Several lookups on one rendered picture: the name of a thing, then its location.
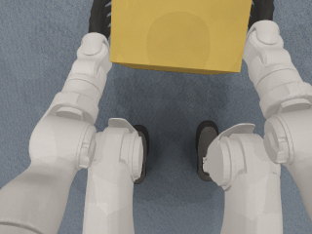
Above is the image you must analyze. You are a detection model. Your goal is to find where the left robot foot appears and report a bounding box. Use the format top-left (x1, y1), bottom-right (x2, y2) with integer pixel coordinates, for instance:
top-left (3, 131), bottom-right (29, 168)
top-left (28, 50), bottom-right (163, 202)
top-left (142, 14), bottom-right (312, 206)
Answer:
top-left (133, 125), bottom-right (149, 184)

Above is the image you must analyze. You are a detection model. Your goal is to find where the robot right upper arm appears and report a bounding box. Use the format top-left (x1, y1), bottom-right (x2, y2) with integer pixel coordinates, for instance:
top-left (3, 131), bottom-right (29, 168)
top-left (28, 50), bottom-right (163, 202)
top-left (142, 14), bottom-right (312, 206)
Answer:
top-left (263, 108), bottom-right (312, 221)

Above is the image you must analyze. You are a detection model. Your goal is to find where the robot left upper arm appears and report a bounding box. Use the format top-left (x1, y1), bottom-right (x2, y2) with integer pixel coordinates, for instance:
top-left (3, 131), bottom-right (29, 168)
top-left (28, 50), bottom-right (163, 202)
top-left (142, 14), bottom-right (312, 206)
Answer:
top-left (0, 114), bottom-right (97, 234)

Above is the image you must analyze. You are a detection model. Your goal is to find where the robot right forearm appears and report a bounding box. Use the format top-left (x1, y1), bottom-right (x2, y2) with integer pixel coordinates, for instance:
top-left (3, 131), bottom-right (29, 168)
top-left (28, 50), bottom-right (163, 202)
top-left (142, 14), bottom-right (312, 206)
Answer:
top-left (242, 19), bottom-right (312, 120)

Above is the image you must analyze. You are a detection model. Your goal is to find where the right robot hand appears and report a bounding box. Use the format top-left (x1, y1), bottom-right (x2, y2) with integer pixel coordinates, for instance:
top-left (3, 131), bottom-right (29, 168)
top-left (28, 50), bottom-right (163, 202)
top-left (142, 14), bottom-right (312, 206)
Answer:
top-left (248, 0), bottom-right (275, 31)

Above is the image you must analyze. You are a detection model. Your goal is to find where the robot left forearm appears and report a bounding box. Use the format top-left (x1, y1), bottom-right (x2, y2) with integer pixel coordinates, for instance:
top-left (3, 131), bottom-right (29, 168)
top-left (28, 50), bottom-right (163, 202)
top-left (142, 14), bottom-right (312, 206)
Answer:
top-left (28, 32), bottom-right (112, 160)

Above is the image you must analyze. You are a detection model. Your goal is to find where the robot right shin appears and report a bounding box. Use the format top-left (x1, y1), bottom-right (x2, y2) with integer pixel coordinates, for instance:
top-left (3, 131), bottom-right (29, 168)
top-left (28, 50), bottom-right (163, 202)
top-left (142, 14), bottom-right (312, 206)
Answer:
top-left (202, 123), bottom-right (281, 183)

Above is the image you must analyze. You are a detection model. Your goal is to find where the carton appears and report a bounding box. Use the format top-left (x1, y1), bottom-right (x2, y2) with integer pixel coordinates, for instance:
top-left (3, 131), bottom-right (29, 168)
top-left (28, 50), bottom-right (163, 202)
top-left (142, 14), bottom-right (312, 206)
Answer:
top-left (110, 0), bottom-right (253, 75)

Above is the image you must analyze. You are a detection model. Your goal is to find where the left robot hand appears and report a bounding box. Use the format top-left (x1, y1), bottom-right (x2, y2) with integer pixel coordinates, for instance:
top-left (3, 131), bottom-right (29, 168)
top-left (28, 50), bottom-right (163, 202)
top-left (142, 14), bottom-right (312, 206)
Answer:
top-left (88, 0), bottom-right (112, 41)

